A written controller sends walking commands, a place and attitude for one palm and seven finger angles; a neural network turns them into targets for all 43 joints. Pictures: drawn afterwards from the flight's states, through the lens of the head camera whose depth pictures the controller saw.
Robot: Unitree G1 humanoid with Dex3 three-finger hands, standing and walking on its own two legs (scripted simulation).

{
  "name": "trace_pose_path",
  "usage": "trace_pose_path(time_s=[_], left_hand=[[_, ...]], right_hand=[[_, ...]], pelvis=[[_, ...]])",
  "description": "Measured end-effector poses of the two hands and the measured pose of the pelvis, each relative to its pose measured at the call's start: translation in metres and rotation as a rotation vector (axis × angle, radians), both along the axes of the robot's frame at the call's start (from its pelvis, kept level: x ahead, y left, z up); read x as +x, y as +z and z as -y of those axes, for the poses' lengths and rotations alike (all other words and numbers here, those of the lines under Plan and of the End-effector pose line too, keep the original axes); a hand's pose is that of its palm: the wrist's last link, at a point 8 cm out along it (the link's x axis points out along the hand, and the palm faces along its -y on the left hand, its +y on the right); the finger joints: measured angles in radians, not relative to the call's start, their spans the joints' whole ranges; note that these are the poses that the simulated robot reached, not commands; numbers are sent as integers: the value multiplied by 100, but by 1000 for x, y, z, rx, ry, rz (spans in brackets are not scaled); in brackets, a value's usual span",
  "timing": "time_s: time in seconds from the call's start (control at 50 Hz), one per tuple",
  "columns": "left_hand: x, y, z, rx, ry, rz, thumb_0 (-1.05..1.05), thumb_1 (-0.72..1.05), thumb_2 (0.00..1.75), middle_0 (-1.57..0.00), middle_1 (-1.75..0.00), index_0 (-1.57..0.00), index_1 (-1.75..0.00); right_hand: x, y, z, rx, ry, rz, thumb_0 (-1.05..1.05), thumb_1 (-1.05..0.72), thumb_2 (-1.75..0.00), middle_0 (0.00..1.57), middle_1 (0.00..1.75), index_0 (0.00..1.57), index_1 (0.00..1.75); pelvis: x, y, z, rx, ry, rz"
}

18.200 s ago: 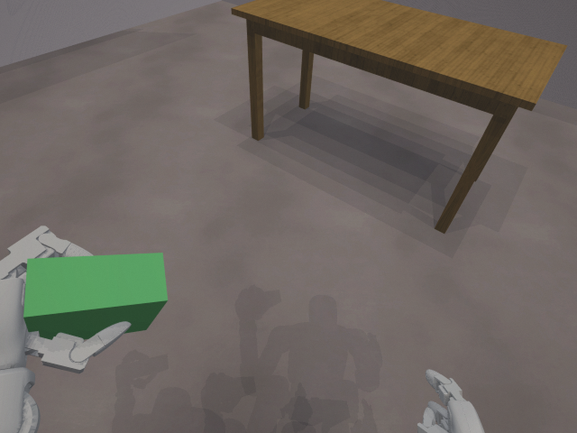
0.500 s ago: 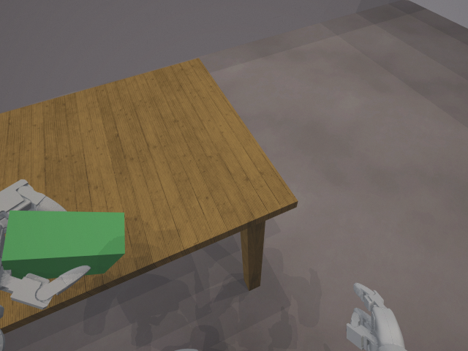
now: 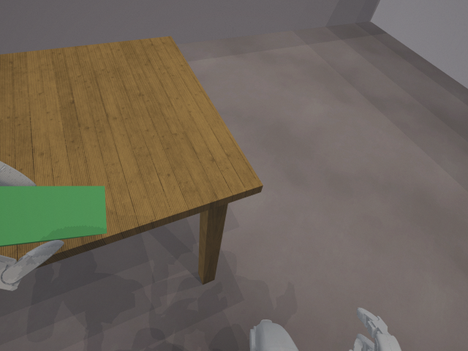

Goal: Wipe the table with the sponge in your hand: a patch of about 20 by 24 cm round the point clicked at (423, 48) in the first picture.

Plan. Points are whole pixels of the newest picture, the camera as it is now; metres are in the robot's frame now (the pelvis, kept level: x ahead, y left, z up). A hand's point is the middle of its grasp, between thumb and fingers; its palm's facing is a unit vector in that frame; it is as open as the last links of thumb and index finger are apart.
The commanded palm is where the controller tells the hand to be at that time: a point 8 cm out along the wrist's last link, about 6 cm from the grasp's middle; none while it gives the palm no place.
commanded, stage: come to a stop and stand still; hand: left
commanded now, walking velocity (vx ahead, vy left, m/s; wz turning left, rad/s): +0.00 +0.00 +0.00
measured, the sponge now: (50, 217) +0.24 +0.23 +0.16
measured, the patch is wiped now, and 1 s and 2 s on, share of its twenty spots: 0.00 0.00 0.00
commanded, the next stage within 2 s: look again from close up in 1.14 s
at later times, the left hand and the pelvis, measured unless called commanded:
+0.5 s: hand out of the picture +0.23 +0.33 +0.20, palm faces +0.46 -0.79 -0.40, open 9.6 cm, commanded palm +0.15 +0.36 +0.22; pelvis +0.00 +0.08 +0.02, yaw +2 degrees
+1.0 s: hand out of the picture +0.23 +0.35 +0.20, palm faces +0.39 -0.84 -0.38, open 9.6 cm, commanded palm +0.15 +0.39 +0.22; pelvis +0.01 +0.11 +0.04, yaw +3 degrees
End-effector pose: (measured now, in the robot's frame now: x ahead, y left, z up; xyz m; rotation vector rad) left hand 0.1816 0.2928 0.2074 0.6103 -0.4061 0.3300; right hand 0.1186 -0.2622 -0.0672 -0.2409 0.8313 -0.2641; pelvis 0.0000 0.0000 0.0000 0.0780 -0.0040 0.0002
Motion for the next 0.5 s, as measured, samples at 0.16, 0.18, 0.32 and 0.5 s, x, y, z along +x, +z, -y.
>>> trace_pose_path(time_s=[0.16, 0.18, 0.32, 0.5], left_hand=[[13, 38, 1, -3, -23, 27, 0, -45, 102, -79, -135, -79, -135], [10, 41, -1, 10, -30, 20, 0, -45, 102, -79, -135, -79, -135], [-13, 13, -48, -29, 101, -160, 0, -45, 102, -79, -135, -79, -135], [3, 3, -75, -114, 66, -21, 0, -45, 102, -79, -135, -79, -135]], right_hand=[[10, -7, -38, 97, 87, -1, 1, -91, -90, 20, 30, 20, 30], [12, -8, -44, 108, 98, -15, 1, -91, -90, 20, 30, 20, 30], [38, 9, -76, 134, 127, -27, 2, -91, -90, 20, 30, 20, 30], [81, 19, -126, 81, 196, 146, 1, -91, -90, 20, 30, 20, 30]], pelvis=[[8, 19, -20, -126, 98, -6], [7, 20, -22, -131, 99, -1], [11, 32, -40, -68, 35, -21], [2, 16, -77, -18, 28, 47]])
